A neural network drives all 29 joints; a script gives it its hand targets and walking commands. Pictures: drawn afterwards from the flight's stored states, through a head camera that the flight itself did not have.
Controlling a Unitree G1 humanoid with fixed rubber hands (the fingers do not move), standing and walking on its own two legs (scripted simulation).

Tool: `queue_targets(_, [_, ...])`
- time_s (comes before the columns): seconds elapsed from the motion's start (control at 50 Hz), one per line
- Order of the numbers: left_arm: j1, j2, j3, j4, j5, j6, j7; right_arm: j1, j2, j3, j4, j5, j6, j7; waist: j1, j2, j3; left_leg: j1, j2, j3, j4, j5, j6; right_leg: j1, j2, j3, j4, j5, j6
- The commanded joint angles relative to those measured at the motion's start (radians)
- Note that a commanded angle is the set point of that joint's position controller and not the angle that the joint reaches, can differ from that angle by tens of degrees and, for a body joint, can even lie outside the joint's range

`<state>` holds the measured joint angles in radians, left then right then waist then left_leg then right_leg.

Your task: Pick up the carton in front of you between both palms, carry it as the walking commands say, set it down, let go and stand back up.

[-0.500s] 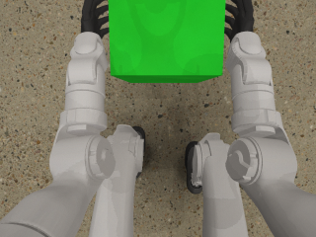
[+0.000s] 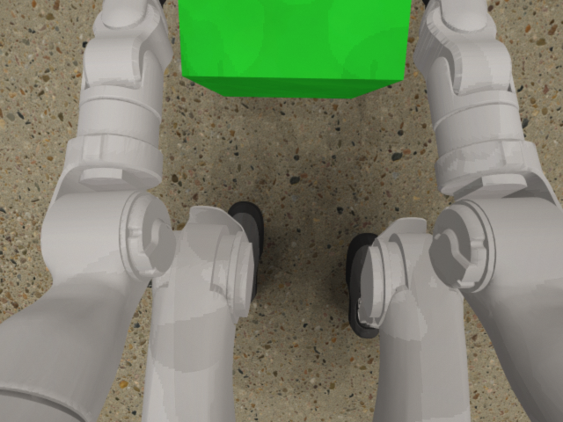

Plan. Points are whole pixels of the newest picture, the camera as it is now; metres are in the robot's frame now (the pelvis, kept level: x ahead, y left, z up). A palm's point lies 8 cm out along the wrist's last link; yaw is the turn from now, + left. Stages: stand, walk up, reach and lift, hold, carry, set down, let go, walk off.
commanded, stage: set down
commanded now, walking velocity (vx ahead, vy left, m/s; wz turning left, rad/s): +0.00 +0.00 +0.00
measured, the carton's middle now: (291, 4) +0.55 +0.07 -0.24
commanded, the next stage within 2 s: none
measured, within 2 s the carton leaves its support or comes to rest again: rests again in 0.24 s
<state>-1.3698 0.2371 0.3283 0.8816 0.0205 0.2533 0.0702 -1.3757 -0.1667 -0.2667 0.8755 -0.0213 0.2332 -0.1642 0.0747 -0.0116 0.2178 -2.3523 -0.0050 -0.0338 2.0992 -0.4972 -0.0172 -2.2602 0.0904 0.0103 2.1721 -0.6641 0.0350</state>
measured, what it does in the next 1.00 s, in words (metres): stands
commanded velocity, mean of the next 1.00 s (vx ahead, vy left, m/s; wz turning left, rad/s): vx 0.00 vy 0.00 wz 0.00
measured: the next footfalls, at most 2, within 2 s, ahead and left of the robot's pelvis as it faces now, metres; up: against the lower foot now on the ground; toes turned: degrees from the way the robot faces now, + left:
none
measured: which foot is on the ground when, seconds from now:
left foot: down 0.00-1.00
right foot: down 0.00-1.00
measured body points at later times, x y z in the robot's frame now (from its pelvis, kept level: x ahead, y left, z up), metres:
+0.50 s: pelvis -0.01 +0.00 -0.01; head +0.36 +0.01 +0.24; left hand +0.53 +0.22 -0.18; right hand +0.56 -0.09 -0.18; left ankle +0.12 +0.12 -0.35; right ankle +0.08 -0.12 -0.35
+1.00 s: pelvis -0.02 +0.00 -0.02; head +0.36 +0.01 +0.22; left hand +0.53 +0.22 -0.19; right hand +0.55 -0.10 -0.20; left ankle +0.12 +0.13 -0.35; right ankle +0.08 -0.12 -0.35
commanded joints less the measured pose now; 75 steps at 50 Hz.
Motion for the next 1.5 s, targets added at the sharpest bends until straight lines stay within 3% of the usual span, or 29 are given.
queue_targets(0.0, [-0.502, -0.972, -0.380, -0.082, -0.108, -0.028, -0.291, -0.589, 0.929, 0.401, -0.107, 0.099, -0.044, 0.293, 0.013, -0.057, -1.220, 0.807, -0.090, 0.093, -0.070, 0.462, 0.000, 0.433, 0.075, -0.082, -0.189, 0.406, -0.015])
queue_targets(0.26, [-0.545, -0.876, -0.275, 0.025, -0.077, -0.055, -0.298, -0.614, 0.822, 0.329, -0.023, 0.065, -0.060, 0.288, 0.028, -0.086, -0.991, 0.662, -0.080, 0.094, -0.058, 0.299, 0.012, 0.382, 0.069, -0.074, -0.183, 0.271, -0.017])
queue_targets(0.5, [-0.497, -0.783, -0.207, 0.120, -0.026, -0.051, -0.322, -0.492, 0.735, 0.213, 0.093, -0.034, -0.034, 0.310, -0.003, -0.046, -0.734, 0.570, -0.074, 0.072, -0.058, 0.194, 0.023, 0.288, 0.063, -0.058, -0.181, 0.186, -0.033])
queue_targets(0.82, [-0.410, -0.589, -0.095, 0.209, 0.046, -0.049, -0.293, -0.393, 0.569, 0.112, 0.157, -0.131, -0.020, 0.309, -0.023, -0.059, -0.563, 0.516, -0.072, 0.057, -0.060, 0.090, 0.020, 0.300, 0.043, -0.032, -0.180, 0.119, -0.041])
queue_targets(0.88, [-0.398, -0.494, -0.060, 0.218, 0.054, -0.068, -0.266, -0.389, 0.476, 0.091, 0.154, -0.137, -0.033, 0.286, -0.020, -0.061, -0.584, 0.543, -0.064, 0.068, -0.054, 0.095, 0.007, 0.342, 0.036, -0.034, -0.175, 0.128, -0.029])
queue_targets(0.92, [-0.355, -0.313, -0.007, 0.239, 0.061, -0.095, -0.221, -0.362, 0.296, 0.057, 0.149, -0.137, -0.052, 0.240, -0.021, -0.057, -0.617, 0.580, -0.050, 0.076, -0.049, 0.105, -0.008, 0.381, 0.024, -0.039, -0.172, 0.141, -0.013])
queue_targets(0.96, [-0.258, 0.061, 0.071, 0.237, 0.062, -0.145, -0.118, -0.292, -0.085, 0.005, 0.146, -0.122, -0.087, 0.146, -0.013, -0.043, -0.668, 0.643, -0.029, 0.079, -0.050, 0.128, -0.026, 0.415, 0.004, -0.046, -0.171, 0.162, 0.007])
queue_targets(0.98, [-0.268, 0.204, 0.063, 0.220, 0.025, -0.173, -0.065, -0.307, -0.229, 0.014, 0.114, -0.081, -0.112, 0.097, -0.015, -0.037, -0.721, 0.668, -0.024, 0.080, -0.043, 0.161, -0.029, 0.439, -0.001, -0.048, -0.172, 0.191, 0.015])
queue_targets(1.0, [-0.314, 0.250, 0.038, 0.221, -0.022, -0.195, -0.034, -0.357, -0.275, 0.028, 0.105, -0.033, -0.128, 0.068, -0.010, -0.037, -0.778, 0.687, -0.021, 0.078, -0.033, 0.207, -0.028, 0.454, -0.005, -0.044, -0.164, 0.230, 0.022])
queue_targets(1.04, [-0.371, 0.293, -0.007, 0.218, -0.099, -0.230, -0.004, -0.411, -0.296, 0.101, 0.111, 0.063, -0.151, 0.044, 0.007, -0.053, -0.878, 0.724, -0.014, 0.069, -0.010, 0.297, -0.020, 0.490, -0.014, -0.032, -0.141, 0.303, 0.026])
queue_targets(1.1, [-0.405, 0.323, -0.085, 0.204, -0.181, -0.254, 0.006, -0.465, -0.289, 0.214, 0.078, 0.187, -0.168, 0.047, 0.039, -0.068, -0.973, 0.769, 0.000, 0.052, 0.009, 0.387, 0.000, 0.492, -0.027, -0.021, -0.118, 0.360, 0.023])
queue_targets(1.18, [-0.382, 0.342, -0.130, 0.180, -0.232, -0.256, 0.007, -0.439, -0.271, 0.288, 0.065, 0.278, -0.165, 0.061, 0.075, -0.057, -1.087, 0.876, 0.008, 0.053, 0.006, 0.451, 0.010, 0.494, -0.033, -0.034, -0.114, 0.379, 0.020])
queue_targets(1.24, [-0.334, 0.341, -0.134, 0.158, -0.242, -0.242, 0.011, -0.380, -0.291, 0.272, 0.069, 0.278, -0.156, 0.054, 0.069, -0.038, -1.174, 0.959, 0.005, 0.064, -0.009, 0.465, 0.005, 0.504, -0.026, -0.052, -0.132, 0.369, 0.018])
queue_targets(1.36, [-0.290, 0.309, -0.119, -0.002, -0.220, -0.180, 0.019, -0.330, -0.315, 0.184, -0.040, 0.207, -0.113, 0.018, 0.015, -0.002, -1.371, 1.064, -0.024, 0.098, -0.093, 0.436, 0.000, 0.580, 0.004, -0.085, -0.228, 0.340, 0.003])
queue_targets(1.42, [-0.257, 0.270, -0.102, -0.006, -0.188, -0.145, 0.019, -0.294, -0.302, 0.128, -0.023, 0.159, -0.085, 0.015, -0.006, 0.006, -1.279, 0.986, -0.032, 0.102, -0.163, 0.355, -0.003, 0.548, 0.007, -0.084, -0.293, 0.280, -0.005])
queue_targets(1.48, [-0.219, 0.234, -0.080, 0.035, -0.155, -0.138, 0.012, -0.255, -0.269, 0.090, 0.027, 0.126, -0.083, 0.029, -0.007, 0.009, -1.151, 0.888, -0.031, 0.096, -0.225, 0.294, -0.005, 0.490, 0.005, -0.077, -0.349, 0.237, -0.009])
